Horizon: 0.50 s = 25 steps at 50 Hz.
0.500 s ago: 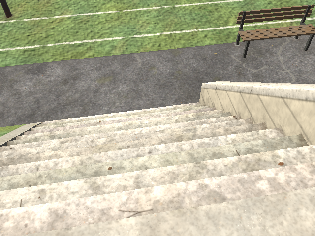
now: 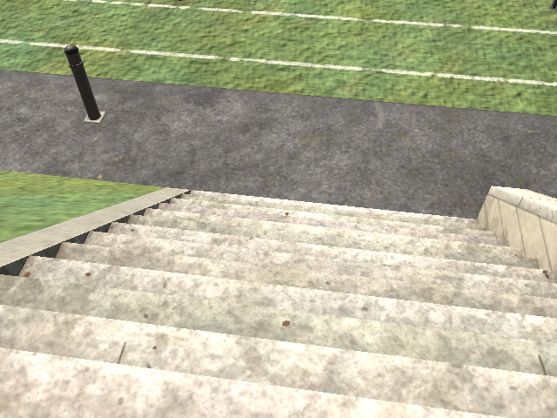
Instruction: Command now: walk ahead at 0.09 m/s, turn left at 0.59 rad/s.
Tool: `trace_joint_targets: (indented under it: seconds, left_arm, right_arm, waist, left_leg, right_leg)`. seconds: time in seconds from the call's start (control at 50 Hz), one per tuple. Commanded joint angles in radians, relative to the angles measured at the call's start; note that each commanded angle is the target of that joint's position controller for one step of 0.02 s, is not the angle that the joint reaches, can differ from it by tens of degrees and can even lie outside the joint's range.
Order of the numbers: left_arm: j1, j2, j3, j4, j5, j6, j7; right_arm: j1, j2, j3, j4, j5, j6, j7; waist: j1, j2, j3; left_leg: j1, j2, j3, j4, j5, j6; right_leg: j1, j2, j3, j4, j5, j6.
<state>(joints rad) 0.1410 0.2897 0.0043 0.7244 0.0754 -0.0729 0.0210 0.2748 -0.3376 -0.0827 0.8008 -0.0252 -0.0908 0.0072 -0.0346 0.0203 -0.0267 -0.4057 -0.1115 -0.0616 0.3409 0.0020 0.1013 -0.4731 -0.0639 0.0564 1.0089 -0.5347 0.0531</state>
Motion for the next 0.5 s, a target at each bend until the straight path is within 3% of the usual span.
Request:
trace_joint_targets:
  seconds: [0.02, 0.08, 0.16, 0.18, 0.2, 0.22, 0.24, 0.26, 0.28, 0.3, 0.32, 0.34, 0.36, 0.4, 0.44, 0.48, 0.5]
  left_arm:
    - [0.2, 0.086, 0.011, 0.018, -0.024, 0.032, 0.0]
    - [0.163, 0.094, 0.006, 0.037, -0.026, 0.058, -0.007]
    - [0.09, 0.096, -0.001, 0.031, -0.026, 0.048, -0.003]
    - [0.081, 0.067, 0.01, -0.018, -0.107, 0.072, 0.006]
    - [0.122, 0.048, 0.0, -0.01, -0.108, 0.083, 0.003]
    - [0.172, 0.044, 0.001, 0.002, -0.093, 0.086, 0.002]
    - [0.174, 0.071, 0.006, -0.006, -0.064, 0.086, 0.004]
    - [0.14, 0.135, 0.015, -0.038, -0.031, 0.085, 0.007]
    - [0.063, 0.19, 0.028, -0.049, -0.035, 0.094, 0.004]
    - [0.036, 0.149, 0.02, -0.063, -0.035, 0.089, 0.001]
    - [0.013, 0.112, 0.009, -0.063, -0.044, 0.079, 0.001]
    - [-0.002, 0.097, 0.005, -0.061, -0.047, 0.074, 0.003]
    - [-0.006, 0.1, 0.005, -0.059, -0.056, 0.068, 0.006]
    - [0.037, 0.104, 0.01, -0.046, -0.069, 0.073, 0.006]
    - [0.073, 0.114, 0.017, -0.032, -0.078, 0.088, 0.004]
    - [0.092, 0.101, 0.019, -0.036, -0.078, 0.093, 0.002]
    - [0.141, 0.085, 0.019, -0.036, -0.082, 0.092, -0.004]
  right_arm:
    - [-0.098, -0.147, -0.027, -0.138, -0.008, -0.032, 0.006]
    - [-0.041, -0.13, -0.022, -0.166, -0.001, -0.046, 0.009]
    - [0.01, -0.091, -0.007, -0.185, 0.015, -0.035, 0.004]
    - [0.066, -0.124, -0.026, -0.117, 0.023, 0.065, -0.003]
    - [0.077, -0.117, -0.022, -0.123, 0.029, 0.112, -0.007]
    - [0.046, -0.092, -0.013, -0.138, 0.035, 0.136, -0.012]
    - [0.02, -0.047, 0.001, -0.151, 0.036, 0.148, -0.017]
    - [0.037, 0.024, 0.018, -0.166, 0.035, 0.15, -0.02]
    - [0.008, 0.016, 0.02, -0.182, 0.03, 0.155, -0.023]
    - [0.008, -0.026, 0.01, -0.159, 0.017, 0.157, -0.025]
    - [0.011, -0.026, 0.008, -0.139, 0.021, 0.156, -0.022]
    - [0.021, -0.021, 0.009, -0.123, 0.026, 0.154, -0.022]
    - [0.017, -0.013, 0.013, -0.118, 0.022, 0.154, -0.02]
    - [0.008, 0.01, 0.028, -0.106, 0.024, 0.153, -0.022]
    - [-0.002, 0.022, 0.04, -0.098, 0.027, 0.153, -0.026]
    - [-0.02, -0.019, 0.04, -0.102, 0.015, 0.146, -0.031]
    - [-0.043, -0.061, 0.029, -0.091, 0.022, 0.144, -0.034]
  waist:
    - [0.093, 0.034, -0.095]
    - [0.035, 0.05, -0.097]
    - [-0.025, 0.069, -0.114]
    - [-0.005, 0.116, -0.164]
    - [0.007, 0.138, -0.159]
    - [0.029, 0.143, -0.138]
    - [0.029, 0.101, -0.097]
    - [-0.003, -0.083, -0.07]
    - [-0.009, -0.255, 0.006]
    - [-0.004, -0.18, 0.026]
    - [-0.019, -0.138, 0.023]
    - [-0.031, -0.135, 0.016]
    - [-0.03, -0.17, -0.003]
    - [-0.001, -0.183, -0.026]
    - [0.012, -0.172, -0.034]
    - [0.04, -0.135, -0.041]
    - [0.087, -0.035, -0.024]
  left_leg:
    - [-0.076, 0.225, -0.262, -0.178, -0.072, 0.179]
    - [-0.036, 0.257, -0.304, -0.153, -0.146, 0.161]
    - [0.083, 0.309, -0.401, -0.102, -0.286, 0.152]
    - [0.203, 0.217, -0.297, 0.004, -0.047, 0.099]
    - [0.218, 0.196, -0.268, 0.041, 0.041, 0.075]
    - [0.181, 0.192, -0.268, 0.062, 0.036, 0.048]
    - [0.1, 0.166, -0.261, 0.101, -0.061, -0.001]
    - [-0.005, 0.065, -0.178, 0.233, -0.259, -0.057]
    - [-0.024, -0.026, -0.072, 0.248, -0.476, -0.082]
    - [0.038, 0.015, -0.088, 0.35, -0.48, -0.088]
    - [0.08, 0.024, -0.074, 0.37, -0.419, -0.088]
    - [0.116, 0.029, -0.056, 0.368, -0.368, -0.093]
    - [0.131, 0.033, -0.038, 0.343, -0.33, -0.095]
    - [0.138, 0.03, -0.002, 0.259, -0.33, -0.104]
    - [0.192, 0.051, 0.0, 0.103, -0.206, -0.105]
    - [0.268, 0.132, -0.089, 0.071, -0.039, -0.098]
    - [0.276, 0.153, -0.1, 0.128, 0.054, -0.078]
  right_leg:
    - [0.144, 0.026, -0.042, -0.055, 0.11, 0.001]
    - [0.099, 0.007, -0.038, -0.106, 0.166, 0.017]
    - [0.023, -0.001, -0.03, -0.25, 0.155, 0.003]
    - [0.091, 0.072, -0.062, -0.358, 0.159, -0.046]
    - [0.117, 0.1, -0.092, -0.444, 0.192, -0.058]
    - [0.183, 0.098, -0.102, -0.546, 0.264, -0.069]
    - [0.233, 0.032, -0.033, -0.638, 0.296, -0.086]
    - [0.258, -0.178, 0.207, -0.764, 0.289, -0.125]
    - [0.125, -0.299, 0.343, -0.807, 0.391, -0.202]
    - [0.076, -0.293, 0.311, -0.796, 0.465, -0.235]
    - [0.082, -0.237, 0.236, -0.764, 0.522, -0.223]
    - [0.098, -0.178, 0.159, -0.732, 0.586, -0.196]
    - [0.146, -0.14, 0.11, -0.697, 0.66, -0.179]
    - [0.253, -0.114, 0.077, -0.625, 0.812, -0.18]
    - [0.298, -0.101, 0.083, -0.586, 0.787, -0.161]
    - [0.259, -0.082, 0.105, -0.587, 0.601, -0.119]
    - [0.226, -0.03, 0.071, -0.607, 0.528, -0.103]
